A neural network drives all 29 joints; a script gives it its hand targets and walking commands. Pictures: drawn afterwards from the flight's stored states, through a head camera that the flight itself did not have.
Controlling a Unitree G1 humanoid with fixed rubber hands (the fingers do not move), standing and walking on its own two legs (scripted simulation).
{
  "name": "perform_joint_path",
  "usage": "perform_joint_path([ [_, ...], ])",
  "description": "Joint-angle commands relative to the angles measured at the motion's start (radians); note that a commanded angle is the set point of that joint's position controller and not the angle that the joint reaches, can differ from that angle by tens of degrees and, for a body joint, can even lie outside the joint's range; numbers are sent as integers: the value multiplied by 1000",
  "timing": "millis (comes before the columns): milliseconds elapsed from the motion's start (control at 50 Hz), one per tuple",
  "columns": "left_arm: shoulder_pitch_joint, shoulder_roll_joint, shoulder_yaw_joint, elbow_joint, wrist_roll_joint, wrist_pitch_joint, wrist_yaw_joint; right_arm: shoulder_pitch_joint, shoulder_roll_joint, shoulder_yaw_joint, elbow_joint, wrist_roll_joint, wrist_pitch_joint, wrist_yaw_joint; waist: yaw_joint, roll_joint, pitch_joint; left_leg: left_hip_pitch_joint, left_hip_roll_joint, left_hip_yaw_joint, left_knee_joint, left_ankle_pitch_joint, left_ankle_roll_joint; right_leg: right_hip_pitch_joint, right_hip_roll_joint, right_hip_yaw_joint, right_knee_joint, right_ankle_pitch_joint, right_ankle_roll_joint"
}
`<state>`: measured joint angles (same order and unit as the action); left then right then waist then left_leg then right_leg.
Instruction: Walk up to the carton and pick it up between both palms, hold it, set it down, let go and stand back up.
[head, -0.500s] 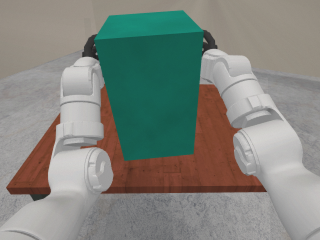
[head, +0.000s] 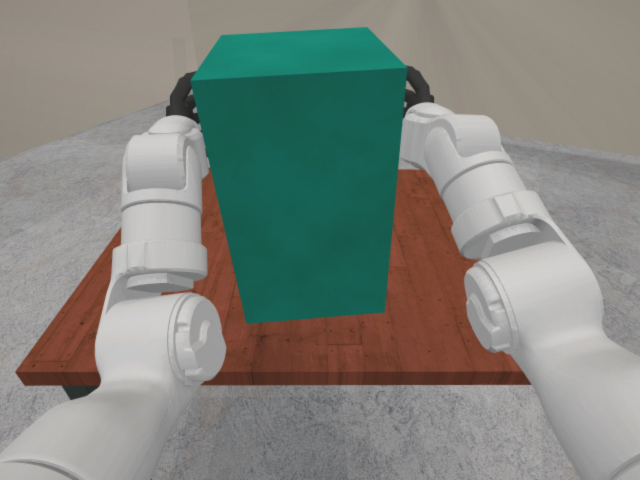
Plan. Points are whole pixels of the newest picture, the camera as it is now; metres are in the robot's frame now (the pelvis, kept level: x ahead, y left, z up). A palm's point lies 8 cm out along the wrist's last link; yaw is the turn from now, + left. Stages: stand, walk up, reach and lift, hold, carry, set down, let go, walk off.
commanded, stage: hold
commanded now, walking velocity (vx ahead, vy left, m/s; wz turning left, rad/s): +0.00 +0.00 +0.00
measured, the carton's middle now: (305, 178) +0.37 +0.00 +0.26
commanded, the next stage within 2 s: none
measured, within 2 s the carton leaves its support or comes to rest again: neither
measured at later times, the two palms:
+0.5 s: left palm (186, 135) +0.38 +0.14 +0.31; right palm (416, 124) +0.37 -0.13 +0.33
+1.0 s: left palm (184, 130) +0.38 +0.14 +0.32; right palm (417, 122) +0.37 -0.13 +0.33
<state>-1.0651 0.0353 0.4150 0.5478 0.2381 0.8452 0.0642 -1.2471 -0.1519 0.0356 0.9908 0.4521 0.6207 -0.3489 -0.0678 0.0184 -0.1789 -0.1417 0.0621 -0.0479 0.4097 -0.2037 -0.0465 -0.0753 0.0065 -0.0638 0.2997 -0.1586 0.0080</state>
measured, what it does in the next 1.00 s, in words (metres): stands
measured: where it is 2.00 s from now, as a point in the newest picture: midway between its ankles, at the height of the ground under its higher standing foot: outside the picture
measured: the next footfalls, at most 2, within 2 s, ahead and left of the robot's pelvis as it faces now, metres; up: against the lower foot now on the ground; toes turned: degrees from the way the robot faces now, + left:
none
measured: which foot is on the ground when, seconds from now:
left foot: down 0.00-1.00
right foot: down 0.00-1.00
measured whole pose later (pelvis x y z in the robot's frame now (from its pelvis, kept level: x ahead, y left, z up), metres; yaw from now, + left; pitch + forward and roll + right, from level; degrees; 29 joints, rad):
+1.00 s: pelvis +0.00 +0.00 +0.00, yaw +0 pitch -4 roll -2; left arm -1.08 0.04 0.40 0.54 0.25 0.86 0.05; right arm -1.25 -0.16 0.04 0.96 0.45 0.65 -0.35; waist -0.08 0.02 -0.17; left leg -0.14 0.06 -0.05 0.41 -0.21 -0.05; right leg -0.06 0.01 -0.06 0.29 -0.16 0.01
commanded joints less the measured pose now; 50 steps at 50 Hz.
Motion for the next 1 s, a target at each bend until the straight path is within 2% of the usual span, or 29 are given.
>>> perform_joint_path([
  [0,-864,-586,-337,-50,-168,-58,-129,-825,705,88,-349,144,-8,128,-19,9,-275,11,-115,34,-57,124,-15,76,93,48,-42,103,49],
  [160,-817,-580,-320,-62,-144,-45,-142,-788,663,103,-350,170,4,124,-19,39,-302,32,-114,28,-42,221,-39,128,100,43,-24,173,48],
  [340,-824,-603,-361,-136,-156,-39,-139,-786,671,133,-398,190,2,130,-22,47,-309,62,-107,26,-29,290,-49,131,111,36,-16,203,50],
  [480,-829,-607,-370,-148,-160,-35,-131,-783,683,136,-398,189,5,136,-17,42,-301,60,-106,28,-33,273,-44,121,112,37,-17,183,50],
  [760,-821,-582,-334,-90,-144,-37,-141,-795,687,119,-378,173,5,128,-13,17,-282,44,-115,33,-42,221,-31,118,101,43,-28,176,55],
  [980,-832,-585,-330,-74,-151,-44,-143,-809,686,111,-377,168,1,126,-15,22,-292,35,-116,32,-44,205,-29,111,99,43,-30,158,52],
])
